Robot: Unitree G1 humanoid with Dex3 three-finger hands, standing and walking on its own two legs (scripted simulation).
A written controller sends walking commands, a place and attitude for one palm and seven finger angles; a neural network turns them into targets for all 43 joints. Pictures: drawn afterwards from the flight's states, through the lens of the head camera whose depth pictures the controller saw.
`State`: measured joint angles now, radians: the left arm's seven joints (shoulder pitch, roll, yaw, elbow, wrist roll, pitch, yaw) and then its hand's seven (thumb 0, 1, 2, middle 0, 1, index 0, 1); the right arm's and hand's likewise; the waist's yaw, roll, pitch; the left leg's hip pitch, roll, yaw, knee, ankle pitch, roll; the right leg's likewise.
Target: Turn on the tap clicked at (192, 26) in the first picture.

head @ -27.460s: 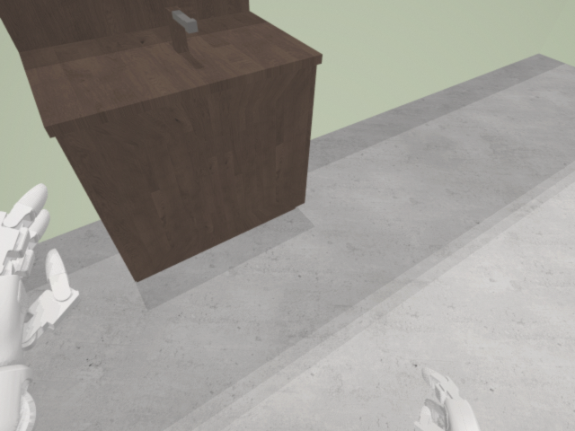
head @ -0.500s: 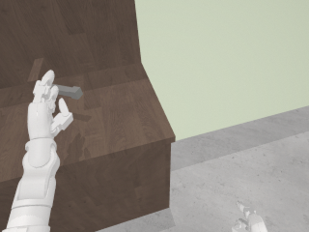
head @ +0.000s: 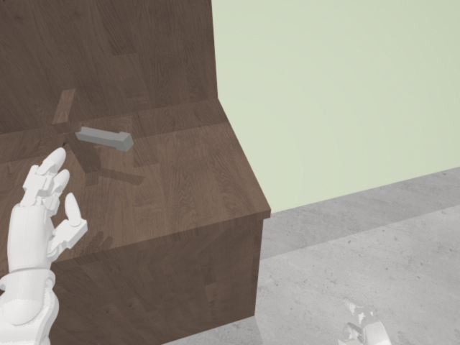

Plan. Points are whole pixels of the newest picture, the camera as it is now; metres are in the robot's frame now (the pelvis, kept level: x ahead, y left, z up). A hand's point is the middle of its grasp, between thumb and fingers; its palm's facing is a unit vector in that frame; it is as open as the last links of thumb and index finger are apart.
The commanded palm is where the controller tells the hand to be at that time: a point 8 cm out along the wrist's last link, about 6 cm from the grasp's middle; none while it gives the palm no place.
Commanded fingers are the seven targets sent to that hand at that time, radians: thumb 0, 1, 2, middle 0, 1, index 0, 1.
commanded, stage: draw the hand back beside the body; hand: left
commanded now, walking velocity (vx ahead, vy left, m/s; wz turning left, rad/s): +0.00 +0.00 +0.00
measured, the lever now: (123, 141) +0.46 +0.29 +0.11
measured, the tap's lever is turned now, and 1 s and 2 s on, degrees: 57 57 57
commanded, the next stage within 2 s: step back with the hand held close in 0.40 s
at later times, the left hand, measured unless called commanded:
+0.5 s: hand (77, 241) +0.20 +0.24 +0.15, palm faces +0.42 -0.84 -0.34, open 7.4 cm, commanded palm +0.16 +0.27 +0.17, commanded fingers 0.00 0.90 0.90 -0.20 -0.30 -0.20 -0.30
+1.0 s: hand (53, 276) +0.15 +0.25 +0.15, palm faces +0.38 -0.81 -0.45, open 7.4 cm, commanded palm +0.11 +0.29 +0.17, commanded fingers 0.00 0.90 0.90 -0.20 -0.30 -0.20 -0.30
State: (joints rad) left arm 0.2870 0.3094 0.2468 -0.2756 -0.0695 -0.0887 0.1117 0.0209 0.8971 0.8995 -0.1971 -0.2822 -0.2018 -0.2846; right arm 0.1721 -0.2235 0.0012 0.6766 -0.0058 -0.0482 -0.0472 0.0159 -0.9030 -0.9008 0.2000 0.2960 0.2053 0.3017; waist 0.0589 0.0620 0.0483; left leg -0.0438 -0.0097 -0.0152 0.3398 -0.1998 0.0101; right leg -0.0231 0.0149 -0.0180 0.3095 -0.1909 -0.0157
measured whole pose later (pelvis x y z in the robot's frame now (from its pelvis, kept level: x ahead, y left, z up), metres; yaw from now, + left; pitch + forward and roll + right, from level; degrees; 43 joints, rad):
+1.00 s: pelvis -0.05 +0.00 -0.01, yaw +0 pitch +0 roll -1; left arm 0.49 0.36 0.30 -0.45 -0.05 -0.11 0.14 0.02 0.89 0.90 -0.21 -0.30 -0.21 -0.30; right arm 0.17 -0.24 -0.02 0.56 0.01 0.03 -0.09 0.02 -0.90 -0.90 0.20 0.30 0.20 0.30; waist 0.02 0.07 0.01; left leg -0.31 -0.01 -0.02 0.48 -0.18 0.01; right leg -0.27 0.01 -0.03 0.43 -0.16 -0.01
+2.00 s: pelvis -0.21 +0.01 -0.01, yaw -4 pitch +0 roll -1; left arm 0.42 0.43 0.33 -0.51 -0.06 -0.11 0.11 0.02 0.89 0.90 -0.21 -0.30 -0.21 -0.30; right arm 0.10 -0.15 0.00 0.59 -0.01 -0.02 -0.05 0.01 -0.90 -0.90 0.20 0.30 0.21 0.30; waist 0.00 -0.01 0.02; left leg -0.38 0.02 0.08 0.37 0.01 0.04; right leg -0.28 0.08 0.06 0.74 -0.47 0.00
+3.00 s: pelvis -0.28 +0.01 -0.01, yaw +1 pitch -1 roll +0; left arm 0.45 0.33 0.33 -0.45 -0.04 -0.12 0.16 0.02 0.89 0.90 -0.20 -0.30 -0.21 -0.30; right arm 0.19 -0.22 -0.01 0.61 0.00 -0.09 -0.06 0.02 -0.90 -0.90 0.20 0.30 0.21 0.30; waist 0.01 0.02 0.02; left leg -0.20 0.03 0.00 0.52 -0.31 -0.02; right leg -0.26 0.03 -0.05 0.49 -0.21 -0.04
